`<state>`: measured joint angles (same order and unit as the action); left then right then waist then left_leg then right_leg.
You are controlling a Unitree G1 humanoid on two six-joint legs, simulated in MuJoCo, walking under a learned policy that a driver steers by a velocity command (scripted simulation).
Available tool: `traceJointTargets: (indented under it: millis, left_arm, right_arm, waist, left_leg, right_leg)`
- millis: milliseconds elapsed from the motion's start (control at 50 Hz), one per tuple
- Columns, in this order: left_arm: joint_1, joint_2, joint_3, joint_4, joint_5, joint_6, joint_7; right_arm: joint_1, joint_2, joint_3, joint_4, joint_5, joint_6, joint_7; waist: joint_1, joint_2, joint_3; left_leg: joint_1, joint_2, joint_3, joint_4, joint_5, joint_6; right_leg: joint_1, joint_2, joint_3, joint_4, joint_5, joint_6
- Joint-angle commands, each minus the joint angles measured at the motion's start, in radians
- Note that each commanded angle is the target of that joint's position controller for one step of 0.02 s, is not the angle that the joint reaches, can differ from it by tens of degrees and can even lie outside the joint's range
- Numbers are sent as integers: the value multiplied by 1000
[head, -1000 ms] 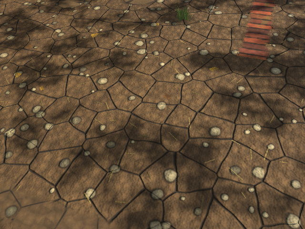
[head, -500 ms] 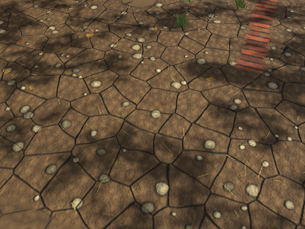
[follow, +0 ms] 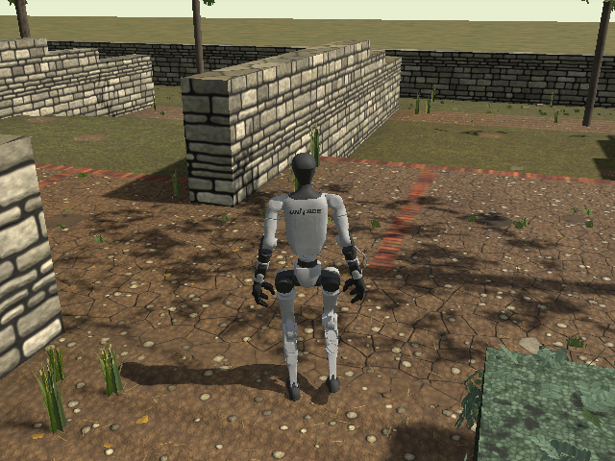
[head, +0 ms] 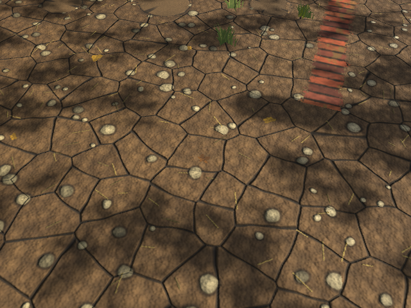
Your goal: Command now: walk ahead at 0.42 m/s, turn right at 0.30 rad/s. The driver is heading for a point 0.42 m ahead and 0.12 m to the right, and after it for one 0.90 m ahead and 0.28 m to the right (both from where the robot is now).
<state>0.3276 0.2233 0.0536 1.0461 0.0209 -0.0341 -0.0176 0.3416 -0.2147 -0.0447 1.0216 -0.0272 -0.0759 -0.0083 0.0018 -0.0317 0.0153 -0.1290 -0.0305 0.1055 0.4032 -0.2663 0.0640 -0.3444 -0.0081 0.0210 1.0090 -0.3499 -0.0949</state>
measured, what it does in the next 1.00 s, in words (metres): walks ahead, turning right: right foot, then left foot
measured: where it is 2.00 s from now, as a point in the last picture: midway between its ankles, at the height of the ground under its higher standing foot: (282, 234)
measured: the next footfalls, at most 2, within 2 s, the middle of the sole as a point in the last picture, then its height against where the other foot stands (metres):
right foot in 0.34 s outside the picture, level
left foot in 0.92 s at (230, 256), level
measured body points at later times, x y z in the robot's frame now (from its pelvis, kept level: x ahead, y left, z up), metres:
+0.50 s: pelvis +0.25 -0.05 -0.01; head +0.29 -0.06 +0.43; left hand +0.39 +0.19 -0.15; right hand +0.26 -0.31 -0.15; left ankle +0.22 +0.10 -0.64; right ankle +0.29 -0.08 -0.74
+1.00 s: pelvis +0.55 -0.10 -0.02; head +0.58 -0.12 +0.43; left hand +0.68 +0.15 -0.15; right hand +0.59 -0.41 -0.11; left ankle +0.67 -0.06 -0.74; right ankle +0.34 -0.10 -0.66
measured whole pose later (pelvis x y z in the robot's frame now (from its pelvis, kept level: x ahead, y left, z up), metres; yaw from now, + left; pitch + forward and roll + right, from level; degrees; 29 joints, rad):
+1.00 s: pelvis +0.55 -0.10 -0.02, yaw -33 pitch +1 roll +0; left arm 0.41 0.28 0.07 0.91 0.01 -0.05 0.01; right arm 0.07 -0.25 -0.03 0.74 -0.04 -0.07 0.00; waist 0.07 -0.01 0.05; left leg -0.42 -0.03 0.04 0.56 -0.16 0.04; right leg -0.21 0.13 0.13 1.07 -0.42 -0.09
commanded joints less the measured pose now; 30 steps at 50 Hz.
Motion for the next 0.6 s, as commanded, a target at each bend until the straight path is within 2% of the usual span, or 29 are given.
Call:
traceJointTargets:
  millis: [20,80,160,220,260,300,320,340,360,380,400,420,440,460,480,520,560,600]
  left_arm:
    - [-51,41,9,-61,9,-9,-16]
    - [-124,25,9,-93,5,6,-19]
    - [-301,-4,-9,-175,4,6,-31]
    - [-375,-6,-20,-219,5,8,-37]
    - [-329,22,-11,-217,8,8,-32]
    - [-186,59,7,-180,11,7,-25]
    - [-76,84,21,-148,13,5,-23]
    - [50,122,43,-111,21,1,-16]
    - [102,207,70,-106,25,2,-2]
    - [48,272,83,-138,15,14,-6]
    - [14,239,77,-134,-8,19,0]
    - [-40,193,65,-141,-13,15,7]
    - [-74,152,55,-142,-9,7,9]
    - [-97,134,48,-149,-14,-3,13]
    - [-99,126,42,-149,-17,-14,16]
    - [-64,136,41,-138,-24,-35,17]
    - [-21,159,44,-137,-25,-39,19]
    - [40,163,45,-133,-25,-33,18]
  right_arm:
    - [71,-79,-3,-16,2,-24,-12]
    - [145,-69,5,14,7,-33,-17]
    - [138,-54,17,17,5,-34,-23]
    - [156,-81,14,30,8,-34,-30]
    - [148,-107,8,33,12,-35,-37]
    - [119,-136,-3,22,9,-25,-44]
    - [99,-149,-9,9,6,-17,-41]
    - [75,-160,-15,-7,7,-12,-31]
    - [84,-101,-7,-39,0,-13,-18]
    - [96,-58,-4,-115,22,-17,1]
    - [-27,-120,-14,-139,10,-29,6]
    - [-61,-124,-14,-159,17,-42,10]
    - [-52,-117,-15,-148,14,-45,5]
    - [-36,-104,-14,-144,-1,-31,1]
    - [-15,-90,-10,-146,-16,-10,2]
    - [-36,-78,-10,-164,-25,22,8]
    - [-112,-83,-11,-199,-25,36,15]
    - [-209,-92,-12,-238,-21,43,19]
  waist:
    - [-12,95,91]
    - [-15,98,81]
    - [-28,105,132]
    - [-31,115,140]
    - [3,124,97]
    - [73,148,9]
    - [117,157,-54]
    - [181,126,-113]
    - [175,-29,-181]
    - [97,-184,-255]
    - [107,-26,-147]
    - [73,23,-44]
    - [23,106,16]
    - [-12,129,23]
    - [-33,97,12]
    - [-43,75,6]
    - [-25,45,21]
    - [14,18,33]
  left_leg:
    - [147,280,-256,-285,73,59]
    - [201,266,-125,-247,386,49]
    - [130,229,2,-259,503,43]
    - [125,243,60,-238,638,39]
    - [171,259,96,-138,922,30]
    - [204,277,122,78,1140,28]
    - [182,286,115,243,1109,35]
    - [76,265,125,480,924,25]
    - [-146,180,123,832,272,5]
    - [-512,-35,-34,1130,-287,-30]
    - [-628,42,-161,1114,-171,-13]
    - [-622,84,-155,1027,-66,-9]
    - [-557,117,-151,937,-23,-17]
    - [-485,135,-155,883,-17,-32]
    - [-423,145,-158,839,-25,-51]
    - [-414,151,-141,762,-32,-82]
    - [-462,152,-117,675,43,-104]
    - [-531,148,-107,590,127,-118]
  right_leg:
    - [-310,-56,23,78,117,1]
    - [-389,-50,-17,86,167,20]
    - [-367,-32,-96,-137,266,35]
    - [-254,-3,-173,-322,286,9]
    - [-155,41,-206,-359,261,-34]
    - [-16,93,-216,-358,188,-89]
    - [99,109,-196,-388,162,-120]
    - [278,107,-146,-475,148,-156]
    - [458,-121,158,-515,26,-221]
    - [639,-337,758,-694,-34,-391]
    - [564,-312,684,-773,-90,-346]
    - [431,-295,563,-796,-16,-304]
    - [311,-252,470,-807,151,-260]
    - [230,-204,385,-809,267,-230]
    - [172,-177,336,-806,378,-226]
    - [145,-131,269,-803,473,-217]
    - [143,-95,242,-813,474,-188]
    - [182,-84,253,-817,485,-149]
